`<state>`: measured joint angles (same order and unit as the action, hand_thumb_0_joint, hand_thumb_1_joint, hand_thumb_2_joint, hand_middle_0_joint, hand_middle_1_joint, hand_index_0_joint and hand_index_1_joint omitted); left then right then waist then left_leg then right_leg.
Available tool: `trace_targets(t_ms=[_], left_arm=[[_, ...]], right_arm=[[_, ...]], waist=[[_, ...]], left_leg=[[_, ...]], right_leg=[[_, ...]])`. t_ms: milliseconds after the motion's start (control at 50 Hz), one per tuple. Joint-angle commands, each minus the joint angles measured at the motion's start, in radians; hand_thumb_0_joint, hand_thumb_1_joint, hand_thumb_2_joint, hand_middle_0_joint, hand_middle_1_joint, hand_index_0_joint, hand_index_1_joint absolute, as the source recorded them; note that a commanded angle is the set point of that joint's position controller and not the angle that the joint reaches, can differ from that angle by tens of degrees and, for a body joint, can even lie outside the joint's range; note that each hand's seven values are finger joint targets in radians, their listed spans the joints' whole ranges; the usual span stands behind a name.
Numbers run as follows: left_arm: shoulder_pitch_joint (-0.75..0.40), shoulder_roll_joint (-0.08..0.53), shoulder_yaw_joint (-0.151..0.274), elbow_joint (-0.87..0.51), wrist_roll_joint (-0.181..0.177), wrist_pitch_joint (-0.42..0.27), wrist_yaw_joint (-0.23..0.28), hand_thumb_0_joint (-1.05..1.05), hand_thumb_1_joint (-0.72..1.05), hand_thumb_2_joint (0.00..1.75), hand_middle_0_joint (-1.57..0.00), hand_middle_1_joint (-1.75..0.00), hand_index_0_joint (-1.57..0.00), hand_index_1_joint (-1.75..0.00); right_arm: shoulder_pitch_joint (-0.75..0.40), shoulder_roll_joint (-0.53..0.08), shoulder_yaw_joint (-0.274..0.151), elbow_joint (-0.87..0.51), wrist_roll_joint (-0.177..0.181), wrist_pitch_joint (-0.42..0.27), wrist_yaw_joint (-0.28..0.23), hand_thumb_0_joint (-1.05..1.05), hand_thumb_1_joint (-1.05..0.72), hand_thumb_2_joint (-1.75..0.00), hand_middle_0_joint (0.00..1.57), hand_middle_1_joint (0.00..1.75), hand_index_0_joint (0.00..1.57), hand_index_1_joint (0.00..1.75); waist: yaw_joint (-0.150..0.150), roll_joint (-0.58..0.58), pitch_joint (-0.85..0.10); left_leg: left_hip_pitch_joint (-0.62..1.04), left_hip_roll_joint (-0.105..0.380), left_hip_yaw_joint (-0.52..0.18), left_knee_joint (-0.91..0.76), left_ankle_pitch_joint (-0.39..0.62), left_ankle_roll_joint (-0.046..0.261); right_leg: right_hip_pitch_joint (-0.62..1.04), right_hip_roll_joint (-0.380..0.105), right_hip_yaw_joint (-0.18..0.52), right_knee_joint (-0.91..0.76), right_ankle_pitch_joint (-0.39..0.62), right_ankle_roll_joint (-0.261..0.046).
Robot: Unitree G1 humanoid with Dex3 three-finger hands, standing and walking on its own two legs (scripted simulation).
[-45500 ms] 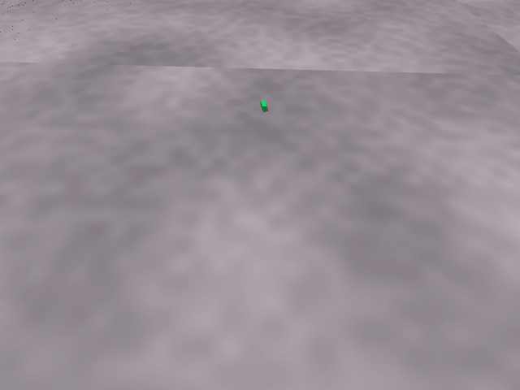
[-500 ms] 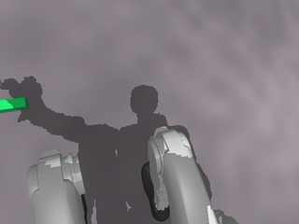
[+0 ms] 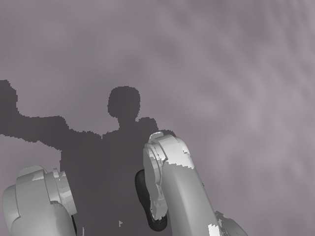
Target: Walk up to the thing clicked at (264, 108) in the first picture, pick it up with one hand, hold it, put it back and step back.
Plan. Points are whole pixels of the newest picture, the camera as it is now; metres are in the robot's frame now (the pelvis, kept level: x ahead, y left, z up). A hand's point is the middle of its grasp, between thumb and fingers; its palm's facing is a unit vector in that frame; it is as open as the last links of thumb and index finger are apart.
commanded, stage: rest palm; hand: left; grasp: from above
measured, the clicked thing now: out of the picture +0.47 +0.33 -0.29
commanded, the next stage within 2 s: close in 1.12 s
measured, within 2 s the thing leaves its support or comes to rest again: neither
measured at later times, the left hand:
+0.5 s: hand out of the picture +0.44 +0.33 -0.25, palm faces -0.49 -0.12 -0.87, open 13.3 cm
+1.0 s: hand out of the picture +0.45 +0.32 -0.26, palm faces -0.48 -0.10 -0.87, open 13.4 cm
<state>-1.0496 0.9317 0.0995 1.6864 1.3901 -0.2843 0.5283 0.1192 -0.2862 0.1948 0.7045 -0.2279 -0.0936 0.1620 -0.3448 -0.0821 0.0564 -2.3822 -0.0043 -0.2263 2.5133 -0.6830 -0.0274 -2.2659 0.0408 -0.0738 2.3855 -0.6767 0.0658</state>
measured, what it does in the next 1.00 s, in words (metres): stands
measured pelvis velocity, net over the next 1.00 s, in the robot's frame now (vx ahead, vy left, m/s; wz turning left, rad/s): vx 0.01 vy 0.01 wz -0.05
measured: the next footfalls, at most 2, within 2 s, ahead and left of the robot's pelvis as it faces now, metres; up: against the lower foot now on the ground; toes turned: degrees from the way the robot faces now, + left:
none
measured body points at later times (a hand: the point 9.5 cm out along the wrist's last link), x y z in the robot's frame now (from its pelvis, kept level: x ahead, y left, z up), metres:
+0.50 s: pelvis +0.01 +0.00 -0.01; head +0.28 +0.12 +0.33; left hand +0.47 +0.33 -0.20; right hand +0.06 -0.27 -0.07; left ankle +0.07 +0.13 -0.27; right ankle +0.11 -0.14 -0.27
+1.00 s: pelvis +0.01 +0.01 -0.01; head +0.28 +0.12 +0.32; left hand +0.47 +0.32 -0.21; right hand +0.06 -0.26 -0.07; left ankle +0.07 +0.13 -0.27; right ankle +0.11 -0.14 -0.27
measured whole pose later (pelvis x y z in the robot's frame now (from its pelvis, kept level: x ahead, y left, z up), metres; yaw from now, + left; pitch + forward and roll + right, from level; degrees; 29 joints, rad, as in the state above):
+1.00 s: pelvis +0.01 +0.01 -0.01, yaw -3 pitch +28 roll -14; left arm -1.02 1.02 0.12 1.73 1.35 -0.28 0.61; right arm 0.07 -0.32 0.27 0.68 -0.28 -0.19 0.23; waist -0.37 -0.13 0.14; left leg -2.37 0.00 -0.28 2.59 -0.74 -0.03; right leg -2.24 0.06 -0.11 2.41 -0.69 0.08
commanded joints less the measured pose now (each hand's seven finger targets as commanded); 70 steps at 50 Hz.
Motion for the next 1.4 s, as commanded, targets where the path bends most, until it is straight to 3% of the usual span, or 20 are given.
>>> trace_targets(t_ms=[0,60,100,120,200,260,360,500,560,660,680,760,780,800,820,920,960,1000,1060,1380], left_arm=[[-0.293,0.298,0.045,-0.133,-0.032,0.003,0.058,0.00,-0.29,0.81,-0.30,-0.75,-0.29,-0.76],[-0.246,0.281,0.044,-0.103,-0.040,0.007,0.058,0.00,-0.31,0.82,-0.27,-0.76,-0.26,-0.77],[-0.239,0.328,0.078,-0.126,-0.041,0.006,0.055,0.00,-0.33,0.83,-0.27,-0.76,-0.25,-0.77],[-0.232,0.280,0.043,-0.129,-0.050,0.004,0.050,0.00,-0.33,0.82,-0.28,-0.75,-0.26,-0.77],[-0.182,0.346,0.097,-0.107,-0.053,0.003,0.049,0.00,-0.35,0.84,-0.26,-0.77,-0.24,-0.79],[-0.189,0.292,0.049,-0.142,-0.063,-0.009,0.033,0.00,-0.37,0.86,-0.26,-0.75,-0.24,-0.78],[-0.171,0.337,0.091,-0.146,-0.055,-0.034,0.049,0.00,-0.36,0.86,-0.25,-0.76,-0.23,-0.78],[-0.199,0.297,0.045,-0.127,-0.041,-0.044,0.084,0.00,-0.39,0.88,-0.25,-0.76,-0.22,-0.79],[-0.188,0.325,0.064,-0.111,-0.037,-0.036,0.102,0.00,-0.39,0.89,-0.24,-0.78,-0.21,-0.80],[-0.224,0.278,0.012,-0.112,-0.041,-0.023,0.113,0.00,-0.40,0.89,-0.22,-0.79,-0.20,-0.82],[-0.197,0.325,0.048,-0.077,-0.036,-0.019,0.119,0.00,-0.40,0.89,-0.23,-0.79,-0.20,-0.82],[-0.217,0.291,0.023,-0.076,-0.044,-0.010,0.120,0.00,-0.37,0.86,-0.24,-0.79,-0.22,-0.81],[-0.208,0.330,0.047,-0.070,-0.044,-0.006,0.125,0.00,-0.37,0.86,-0.24,-0.79,-0.22,-0.81],[-0.217,0.283,0.006,-0.080,-0.044,-0.002,0.116,0.00,-0.38,0.87,-0.24,-0.79,-0.22,-0.81],[-0.204,0.322,0.039,-0.070,-0.050,-0.003,0.124,0.00,-0.37,0.85,-0.23,-0.80,-0.22,-0.82],[-0.197,0.305,0.024,-0.053,-0.051,0.003,0.118,0.00,-0.41,0.89,-0.20,-0.83,-0.18,-0.84],[-0.203,0.294,0.017,-0.061,-0.060,-0.001,0.115,0.00,-0.39,0.87,-0.22,-0.82,-0.20,-0.83],[-0.196,0.355,0.055,-0.068,-0.061,-0.008,0.119,0.00,-0.39,0.88,-0.23,-0.81,-0.21,-0.83],[-0.172,0.308,0.022,-0.037,-0.051,-0.009,0.114,0.00,-0.39,0.88,-0.22,-0.82,-0.20,-0.84],[-0.190,0.314,0.012,-0.052,-0.048,0.001,0.153,0.00,-0.12,0.67,-0.37,-0.73,-0.39,-0.72]], right_arm=[[0.160,-0.321,-0.075,-0.019,-0.009,-0.024,-0.004,0.00,-0.90,-0.90,0.20,0.30,0.20,0.30],[0.159,-0.320,-0.067,-0.020,-0.019,-0.035,0.004,0.00,-0.90,-0.90,0.20,0.30,0.20,0.30],[0.189,-0.335,-0.064,-0.012,-0.026,-0.038,0.006,0.00,-0.90,-0.90,0.20,0.30,0.20,0.30],[0.169,-0.329,-0.057,-0.021,-0.027,-0.042,0.008,0.00,-0.90,-0.90,0.20,0.30,0.20,0.30],[0.187,-0.349,-0.062,-0.013,-0.035,-0.042,0.014,0.00,-0.90,-0.90,0.20,0.30,0.20,0.30],[0.164,-0.335,-0.055,-0.023,-0.037,-0.047,0.018,0.00,-0.90,-0.90,0.20,0.30,0.20,0.30],[0.180,-0.354,-0.060,-0.008,-0.046,-0.037,0.026,0.00,-0.90,-0.90,0.20,0.30,0.20,0.30],[0.153,-0.349,-0.050,-0.006,-0.058,-0.049,0.042,0.00,-0.90,-0.90,0.20,0.30,0.20,0.30],[0.150,-0.353,-0.048,0.011,-0.059,-0.052,0.043,0.00,-0.90,-0.90,0.20,0.30,0.20,0.30],[0.119,-0.355,-0.040,-0.005,-0.054,-0.066,0.053,0.00,-0.90,-0.91,0.20,0.30,0.20,0.30],[0.126,-0.365,-0.042,0.004,-0.056,-0.068,0.053,0.00,-0.90,-0.91,0.20,0.30,0.20,0.30],[0.105,-0.363,-0.035,-0.012,-0.054,-0.084,0.061,0.00,-0.90,-0.91,0.20,0.30,0.20,0.30],[0.118,-0.369,-0.031,-0.012,-0.055,-0.083,0.059,0.00,-0.91,-0.91,0.20,0.30,0.20,0.30],[0.111,-0.365,-0.030,-0.026,-0.048,-0.088,0.062,0.00,-0.90,-0.91,0.20,0.30,0.20,0.30],[0.110,-0.368,-0.031,-0.009,-0.051,-0.086,0.059,0.00,-0.90,-0.91,0.20,0.30,0.20,0.30],[0.119,-0.372,-0.024,-0.019,-0.050,-0.092,0.063,0.00,-0.91,-0.91,0.20,0.30,0.20,0.30],[0.115,-0.375,-0.021,-0.026,-0.052,-0.096,0.066,0.00,-0.91,-0.91,0.20,0.30,0.20,0.30],[0.118,-0.376,-0.014,-0.012,-0.048,-0.094,0.063,0.00,-0.91,-0.91,0.20,0.30,0.20,0.30],[0.116,-0.369,-0.011,-0.016,-0.057,-0.095,0.065,0.00,-0.91,-0.91,0.20,0.30,0.20,0.30],[0.111,-0.393,-0.009,-0.011,-0.064,-0.117,0.080,0.00,-0.89,-0.90,0.20,0.30,0.20,0.30]], waist=[[-0.012,0.470,-0.640],[-0.022,0.436,-0.607],[-0.025,0.448,-0.628],[-0.018,0.460,-0.629],[-0.021,0.435,-0.597],[-0.022,0.468,-0.604],[-0.022,0.473,-0.600],[-0.045,0.469,-0.569],[-0.031,0.473,-0.596],[-0.044,0.488,-0.558],[-0.042,0.479,-0.564],[-0.047,0.479,-0.532],[-0.043,0.466,-0.558],[-0.050,0.462,-0.557],[-0.040,0.467,-0.573],[-0.055,0.467,-0.556],[-0.059,0.470,-0.541],[-0.048,0.466,-0.555],[-0.058,0.472,-0.534],[-0.062,0.487,-0.527]], left_leg=[[0.551,0.015,0.129,-0.247,0.155,0.042],[0.517,0.018,0.128,-0.226,0.145,0.045],[0.533,0.018,0.122,-0.220,0.179,0.046],[0.535,0.017,0.122,-0.224,0.197,0.039],[0.500,0.023,0.116,-0.205,0.193,0.041],[0.533,0.025,0.110,-0.210,0.189,0.038],[0.558,0.030,0.093,-0.213,0.234,0.028],[0.550,0.033,0.098,-0.193,0.210,0.034],[0.563,0.037,0.092,-0.197,0.224,0.034],[0.549,0.034,0.087,-0.204,0.205,0.030],[0.553,0.037,0.085,-0.200,0.204,0.031],[0.531,0.034,0.085,-0.203,0.181,0.031],[0.532,0.036,0.083,-0.205,0.182,0.034],[0.537,0.034,0.087,-0.198,0.189,0.034],[0.530,0.038,0.084,-0.203,0.184,0.034],[0.548,0.038,0.076,-0.195,0.213,0.030],[0.542,0.037,0.074,-0.199,0.203,0.029],[0.529,0.041,0.074,-0.195,0.211,0.031],[0.538,0.042,0.074,-0.188,0.211,0.028],[0.543,0.046,0.066,-0.190,0.221,0.023]], right_leg=[[0.292,0.022,-0.145,-0.192,0.221,-0.088],[0.300,0.028,-0.147,-0.190,0.219,-0.084],[0.332,0.028,-0.146,-0.187,0.250,-0.081],[0.327,0.028,-0.152,-0.185,0.257,-0.087],[0.336,0.034,-0.158,-0.183,0.257,-0.085],[0.344,0.037,-0.162,-0.186,0.257,-0.083],[0.352,0.037,-0.182,-0.174,0.284,-0.085],[0.347,0.040,-0.176,-0.174,0.287,-0.075],[0.357,0.045,-0.179,-0.174,0.299,-0.076],[0.326,0.044,-0.190,-0.162,0.280,-0.079],[0.339,0.045,-0.189,-0.164,0.281,-0.078],[0.322,0.044,-0.188,-0.161,0.261,-0.078],[0.348,0.048,-0.185,-0.173,0.263,-0.077],[0.337,0.045,-0.184,-0.163,0.272,-0.076],[0.356,0.050,-0.186,-0.172,0.267,-0.077],[0.346,0.045,-0.194,-0.152,0.289,-0.076],[0.342,0.045,-0.194,-0.152,0.281,-0.076],[0.367,0.050,-0.189,-0.164,0.286,-0.075],[0.352,0.048,-0.195,-0.150,0.289,-0.074],[0.355,0.054,-0.206,-0.156,0.301,-0.071]])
